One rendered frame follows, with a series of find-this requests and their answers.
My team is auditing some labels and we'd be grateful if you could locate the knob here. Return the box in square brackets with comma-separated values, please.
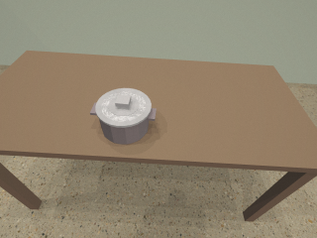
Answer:
[115, 94, 132, 108]

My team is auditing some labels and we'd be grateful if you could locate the lid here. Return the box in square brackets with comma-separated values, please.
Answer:
[95, 88, 152, 128]

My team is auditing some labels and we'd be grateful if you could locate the table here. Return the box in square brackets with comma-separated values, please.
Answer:
[0, 51, 317, 222]

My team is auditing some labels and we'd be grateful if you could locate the pot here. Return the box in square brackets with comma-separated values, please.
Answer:
[90, 102, 157, 145]

